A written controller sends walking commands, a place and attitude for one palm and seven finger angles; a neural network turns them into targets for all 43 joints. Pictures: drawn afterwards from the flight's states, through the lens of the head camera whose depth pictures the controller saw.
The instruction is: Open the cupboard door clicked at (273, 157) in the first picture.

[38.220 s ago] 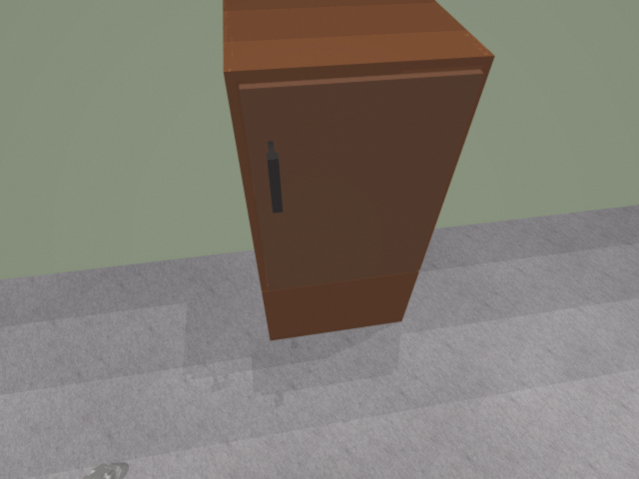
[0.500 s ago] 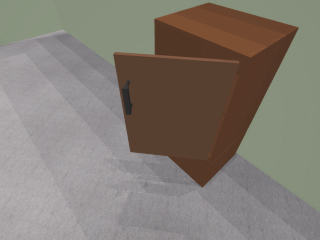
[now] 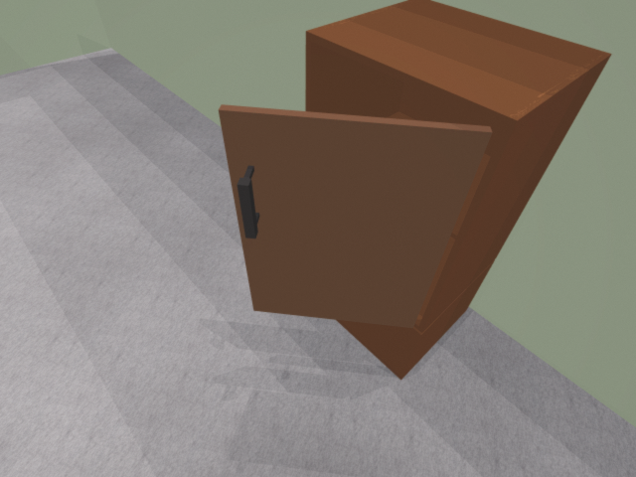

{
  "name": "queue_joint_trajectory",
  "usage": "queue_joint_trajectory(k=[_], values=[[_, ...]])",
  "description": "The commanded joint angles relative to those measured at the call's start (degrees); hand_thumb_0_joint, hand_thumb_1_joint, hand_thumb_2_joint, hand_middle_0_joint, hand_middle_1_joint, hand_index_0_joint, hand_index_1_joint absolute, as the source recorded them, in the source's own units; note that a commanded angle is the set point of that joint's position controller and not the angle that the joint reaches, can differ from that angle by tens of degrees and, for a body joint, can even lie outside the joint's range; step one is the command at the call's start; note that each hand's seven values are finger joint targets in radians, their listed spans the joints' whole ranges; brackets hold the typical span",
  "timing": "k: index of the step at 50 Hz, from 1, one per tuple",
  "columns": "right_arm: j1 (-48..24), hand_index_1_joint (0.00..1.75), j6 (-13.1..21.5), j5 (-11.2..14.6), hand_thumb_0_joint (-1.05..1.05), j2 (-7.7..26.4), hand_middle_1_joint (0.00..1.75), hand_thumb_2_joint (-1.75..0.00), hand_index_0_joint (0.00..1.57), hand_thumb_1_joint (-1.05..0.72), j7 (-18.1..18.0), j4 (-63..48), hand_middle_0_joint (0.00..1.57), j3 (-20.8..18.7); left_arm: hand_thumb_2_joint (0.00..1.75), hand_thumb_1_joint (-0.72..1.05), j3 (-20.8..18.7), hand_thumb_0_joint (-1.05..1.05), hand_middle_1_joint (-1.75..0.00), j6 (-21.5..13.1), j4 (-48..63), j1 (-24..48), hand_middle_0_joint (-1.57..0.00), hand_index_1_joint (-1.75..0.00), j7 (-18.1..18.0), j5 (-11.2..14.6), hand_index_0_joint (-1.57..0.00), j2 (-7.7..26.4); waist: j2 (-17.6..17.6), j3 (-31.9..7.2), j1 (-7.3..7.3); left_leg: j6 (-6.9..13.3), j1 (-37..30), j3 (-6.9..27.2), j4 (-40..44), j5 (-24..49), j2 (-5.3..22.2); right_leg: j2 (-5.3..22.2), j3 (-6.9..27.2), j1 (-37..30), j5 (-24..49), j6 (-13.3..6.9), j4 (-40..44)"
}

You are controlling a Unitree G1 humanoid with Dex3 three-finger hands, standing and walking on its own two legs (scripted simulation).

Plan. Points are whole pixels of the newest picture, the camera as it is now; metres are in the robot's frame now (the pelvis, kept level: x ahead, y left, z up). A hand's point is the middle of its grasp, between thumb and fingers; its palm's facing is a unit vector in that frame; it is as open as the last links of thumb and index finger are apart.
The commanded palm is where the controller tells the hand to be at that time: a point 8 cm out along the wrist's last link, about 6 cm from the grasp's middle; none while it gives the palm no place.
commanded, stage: come to a stop and stand still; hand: left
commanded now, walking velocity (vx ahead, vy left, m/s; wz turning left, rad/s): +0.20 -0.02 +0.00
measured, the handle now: (250, 202) +0.57 +0.17 -0.01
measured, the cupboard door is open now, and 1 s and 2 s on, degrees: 41 41 41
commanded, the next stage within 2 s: look again from close up in 1.30 s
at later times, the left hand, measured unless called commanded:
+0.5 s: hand (207, 476) +0.16 +0.17 -0.18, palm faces +0.02 -0.98 -0.22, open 7.3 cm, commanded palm none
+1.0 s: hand out of the picture +0.05 +0.20 -0.15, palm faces -0.01 -0.96 -0.29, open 7.4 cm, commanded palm none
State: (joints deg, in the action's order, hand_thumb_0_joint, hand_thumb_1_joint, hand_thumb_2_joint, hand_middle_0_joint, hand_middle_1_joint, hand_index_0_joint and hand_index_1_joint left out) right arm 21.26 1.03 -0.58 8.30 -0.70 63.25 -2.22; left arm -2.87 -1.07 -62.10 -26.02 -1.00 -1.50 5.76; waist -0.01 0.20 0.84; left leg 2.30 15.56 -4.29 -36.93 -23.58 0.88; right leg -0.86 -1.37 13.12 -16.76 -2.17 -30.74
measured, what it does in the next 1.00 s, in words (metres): steps on the spot: right foot, then right foot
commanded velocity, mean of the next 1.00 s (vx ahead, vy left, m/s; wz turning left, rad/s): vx -0.06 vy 0.00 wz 0.00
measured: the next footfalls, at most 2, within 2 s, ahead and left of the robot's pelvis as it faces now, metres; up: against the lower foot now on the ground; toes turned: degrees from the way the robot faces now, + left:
right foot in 0.32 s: +0.16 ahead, -0.15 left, +0.00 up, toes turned -6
right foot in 0.72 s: +0.09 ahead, -0.13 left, +0.00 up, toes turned +0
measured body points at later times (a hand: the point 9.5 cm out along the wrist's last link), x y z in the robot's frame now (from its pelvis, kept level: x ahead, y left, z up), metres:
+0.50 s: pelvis +0.06 +0.00 -0.01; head +0.12 +0.00 +0.44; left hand +0.16 +0.23 -0.16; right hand +0.06 -0.23 -0.17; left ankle +0.03 +0.11 -0.71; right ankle +0.13 -0.14 -0.73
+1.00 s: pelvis +0.01 +0.00 +0.00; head -0.01 -0.03 +0.45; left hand +0.05 +0.25 -0.13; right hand +0.08 -0.23 -0.16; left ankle +0.05 +0.11 -0.73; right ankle +0.05 -0.13 -0.73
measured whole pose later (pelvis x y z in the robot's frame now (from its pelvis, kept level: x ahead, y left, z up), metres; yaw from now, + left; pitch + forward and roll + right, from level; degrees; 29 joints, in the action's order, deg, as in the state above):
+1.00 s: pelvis +0.01 +0.00 +0.00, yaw -2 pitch -3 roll +1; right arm 14.5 -0.9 -1.1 11.6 -0.2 52.3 -2.1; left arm 0.2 2.0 -56.2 -17.3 -1.1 -1.2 10.3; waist 4.1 -0.1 -0.2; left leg 1.6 14.7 -6.2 -31.3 -15.3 0.2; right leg 2.9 0.9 17.1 -16.6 0.6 -34.4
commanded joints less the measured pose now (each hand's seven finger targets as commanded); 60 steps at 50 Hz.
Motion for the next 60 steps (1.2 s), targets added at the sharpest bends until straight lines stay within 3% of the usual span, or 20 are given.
queue_joint_trajectory(k=[1, 2, 3, 6, 9, 11, 14, 17, 19, 22, 26, 28, 29, 30, 31, 33, 36, 43, 48, 60], values=[[11.59, 0.3, 2.46, -0.63, 0.0, 4.8, 0.3, -0.9, 0.2, -0.9, -1.18, -0.03, 0.2, -0.58, 0.9, 0.9, -0.88, 0.0, -0.3, -0.22, 4.3, 2.41, -0.2, -0.3, 0.16, 0.22, -0.2, 4.41, 8.97, 6.3, -5.02, 2.87, -14.47, 14.64, 20.41, -4.64, 9.78, 2.32, 4.64, 20.69, -11.38, -2.48, -5.47], [14.95, 0.3, 2.39, -0.99, 0.0, 8.89, 0.3, -0.9, 0.2, -0.9, -1.55, 0.19, 0.2, -1.53, 0.9, 0.9, -0.53, 0.0, -0.3, -0.48, 6.24, 5.3, -0.2, -0.3, 0.44, -0.02, -0.2, 2.98, 15.29, 8.37, -6.45, 8.33, -15.31, 28.14, 28.35, -8.93, 20.46, 0.02, -2.21, 27.32, -12.92, -0.42, -17.92], [13.81, 0.3, 2.44, -0.95, 0.0, 7.82, 0.3, -0.9, 0.2, -0.9, -1.41, 0.08, 0.2, -1.22, 0.9, 0.9, -0.75, 0.0, -0.3, -0.5, 6.9, 8.36, -0.2, -0.3, 0.43, -0.67, -0.2, 4.52, 9.98, 11.9, -5.89, 10.85, -10.62, 29.42, 30.1, -7.56, 22.95, 3.74, 1.26, 28.42, -11.83, -1.01, -25.29], [8.18, 0.3, 3.46, -0.89, 0.0, 4.92, 0.3, -0.9, 0.2, -0.9, -1.48, -1.48, 0.2, -0.06, 0.9, 0.9, -0.51, 0.0, -0.3, -0.81, 6.22, 8.67, -0.2, -0.3, 1.1, -0.42, -0.2, 3.28, 1.42, 10.2, -2.7, 10.77, -7.87, 19.81, 27.65, 13.79, 19.06, 7.23, 2.02, 25.94, -4.82, 0.67, -26.74], [4.59, 0.3, 3.66, -0.94, 0.0, 4.21, 0.3, -0.9, 0.2, -0.9, -2.28, -1.71, 0.2, 0.78, 0.9, 0.9, 0.39, 0.0, -0.3, 0.02, 4.92, 7.2, -0.2, -0.3, 0.63, 0.3, -0.2, 1.44, 4.03, 3.83, -0.7, 7.51, -8.38, 7.24, 20.13, 46.49, 13.55, 5.74, -0.84, 13.97, -0.21, 2.07, -13.98], [3.11, 0.3, 2.75, -0.72, 0.0, 5.31, 0.3, -0.9, 0.2, -0.9, -2.71, -1.24, 0.2, 0.48, 0.9, 0.9, 0.44, 0.0, -0.3, 0.59, 3.92, 6.72, -0.2, -0.3, 0.13, 0.63, -0.2, 2.36, 7.19, 1.95, -0.55, 5.18, -8.38, 4.32, 15.78, 53.22, 12.25, 3.99, -2.99, 6.46, 3.44, 2.18, -5.55], [2.7, 0.3, 1.32, -0.2, 0.0, 4.77, 0.3, -0.9, 0.2, -0.9, -2.74, -1.4, 0.2, -0.65, 0.9, 0.9, -0.7, 0.0, -0.3, 0.78, 3.97, 5.17, -0.2, -0.3, -0.46, 0.36, -0.2, 7.27, 3.43, 1.79, 0.69, 0.64, -3.35, 3.3, 9.71, 42.02, 8.62, 5.6, -1.01, -3.42, 24.32, 1.58, 3.19], [4.35, 0.3, -0.57, 0.29, 0.0, 2.03, 0.3, -0.9, 0.2, -0.9, -2.39, -1.76, 0.2, -1.87, 0.9, 0.9, -1.56, 0.0, -0.3, 1.04, 4.43, 5.29, -0.2, -0.3, -0.99, 0.35, -0.2, 11.93, -2.2, 0.27, -0.29, -2.45, 2.65, 0.55, 1.15, 17.97, 1.9, 16.38, 6.36, -6.96, 50.96, -4.0, -1.58], [3.88, 0.3, -1.5, 0.57, 0.0, 1.43, 0.3, -0.9, 0.2, -0.9, -2.34, -2.31, 0.2, -2.28, 0.9, 0.9, -2.28, 0.0, -0.3, 0.84, 4.26, 5.26, -0.2, -0.3, -1.76, 0.13, -0.2, 13.27, -14.41, -5.02, 0.66, -3.8, 6.13, -0.03, -11.15, -6.07, -0.35, 22.04, 10.53, -11.6, 61.14, -9.63, 1.84], [-0.07, 0.3, -1.88, 0.56, 0.0, 2.22, 0.3, -0.9, 0.2, -0.9, -2.06, -4.21, 0.2, -2.47, 0.9, 0.9, -2.82, 0.0, -0.3, 1.94, 7.05, 10.64, -0.2, -0.3, -2.51, -0.53, -0.2, 13.18, -12.52, -5.3, 0.45, -3.7, 8.44, 4.88, -15.39, -10.76, 0.88, 22.08, 10.3, -9.39, 50.76, -11.52, 2.56], [5.51, 0.3, -1.61, 0.08, 0.0, 1.43, 0.3, -0.9, 0.2, -0.9, -1.42, -2.63, 0.2, -2.18, 0.9, 0.9, -2.75, 0.0, -0.3, 3.03, 9.77, 16.8, -0.2, -0.3, -1.91, 0.02, -0.2, 12.01, -7.66, -3.73, -3.77, -3.8, -7.57, 0.4, 9.0, 9.86, 0.54, 15.53, 5.85, 5.52, 21.29, -3.99, -0.54], [0.01, 0.3, -0.92, -1.14, 0.0, 8.24, 0.3, -0.9, 0.2, -0.9, -1.2, -6.07, 0.2, -2.8, 0.9, 0.9, -1.57, 0.0, -0.3, 3.98, 11.89, 17.36, -0.2, -0.3, -1.25, 0.72, -0.2, 6.29, 15.04, 2.93, -2.57, 4.33, 1.97, 19.62, 22.68, 16.93, 16.93, 3.16, -2.17, 11.38, -9.82, 3.4, -13.13], [-2.99, 0.3, -0.71, -1.45, 0.0, 8.87, 0.3, -0.9, 0.2, -0.9, -1.22, -7.23, 0.2, -2.73, 0.9, 0.9, -1.49, 0.0, -0.3, 4.71, 11.85, 18.62, -0.2, -0.3, -1.73, 0.11, -0.2, 7.27, 16.57, 5.15, -2.97, 7.8, 7.62, 22.62, 24.67, 19.28, 19.33, 2.88, 1.94, 9.94, -14.99, 3.06, -21.94], [-5.31, 0.3, -0.45, -1.6, 0.0, 7.53, 0.3, -0.9, 0.2, -0.9, -1.66, -7.89, 0.2, -2.36, 0.9, 0.9, -1.89, 0.0, -0.3, 4.53, 11.25, 17.96, -0.2, -0.3, -1.5, -0.11, -0.2, 7.58, 10.5, 5.3, -1.54, 8.75, 7.67, 20.0, 23.04, 22.61, 17.34, 3.02, 4.45, 9.8, -12.16, 2.46, -26.52], [-11.32, 0.3, 0.02, 0.17, 0.0, 14.25, 0.3, -0.9, 0.2, -0.9, -1.21, -10.16, 0.2, -3.21, 0.9, 0.9, -0.31, 0.0, -0.3, 2.38, 7.35, 9.13, -0.2, -0.3, -2.91, 1.36, -0.2, 10.13, 14.43, -8.07, 1.51, 4.88, -3.84, 7.24, 5.43, 46.37, 14.06, 5.71, 4.8, 7.87, -10.07, 0.38, -23.64], [-6.2, 0.3, 0.44, -0.85, 0.0, 9.22, 0.3, -0.9, 0.2, -0.9, -0.9, -12.96, 0.2, -1.54, 0.9, 0.9, -0.02, 0.0, -0.3, 0.25, 9.65, 11.89, -0.2, -0.3, -2.2, 0.77, -0.2, 9.07, 16.76, -11.72, -0.44, 2.45, -12.79, 6.84, 1.81, 59.82, 10.52, 3.06, -0.19, 7.16, 3.53, 0.7, -10.34], [-1.55, 0.3, 0.58, -0.31, 0.0, 8.63, 0.3, -0.9, 0.2, -0.9, -1.7, -14.48, 0.2, -1.26, 0.9, 0.9, 0.36, 0.0, -0.3, -0.2, 9.41, 11.78, -0.2, -0.3, -1.55, 0.81, -0.2, 10.07, 7.88, -3.45, -2.61, -0.15, -9.74, 5.84, 2.92, 52.8, 7.66, 4.46, 1.37, 5.51, 18.81, -0.21, -5.12], [-5.47, 0.3, -0.97, -0.3, 0.0, 8.21, 0.3, -0.9, 0.2, -0.9, -0.37, -14.7, 0.2, -0.64, 0.9, 0.9, 1.63, 0.0, -0.3, 1.6, 9.53, 11.64, -0.2, -0.3, -0.8, 0.37, -0.2, 11.55, -5.92, 6.02, -1.99, -0.08, -0.2, 5.59, 13.21, -1.31, 3.56, 6.44, 8.29, 9.53, -9.46, -0.33, 6.85], [-1.99, 0.3, -1.46, -0.88, 0.0, 7.66, 0.3, -0.9, 0.2, -0.9, 0.27, -13.07, 0.2, -0.62, 0.9, 0.9, 1.17, 0.0, -0.3, 1.62, 10.07, 10.04, -0.2, -0.3, -0.7, 0.14, -0.2, 12.89, -5.67, 6.26, -2.54, -0.05, -0.76, 4.85, 12.71, -3.63, 1.93, 6.63, 9.78, 14.6, -21.02, -0.58, 10.61], [1.97, 0.3, -0.28, -0.82, 0.0, 6.12, 0.3, -0.9, 0.2, -0.9, -0.07, -7.15, 0.2, 0.54, 0.9, 0.9, 1.13, 0.0, -0.3, 0.75, 6.35, 6.92, -0.2, -0.3, -0.51, 0.59, -0.2, 10.15, 0.04, 5.54, -1.39, -0.35, 3.59, 7.78, 17.58, -3.34, 3.21, 5.63, 8.13, 8.65, -14.8, -0.67, 8.93]])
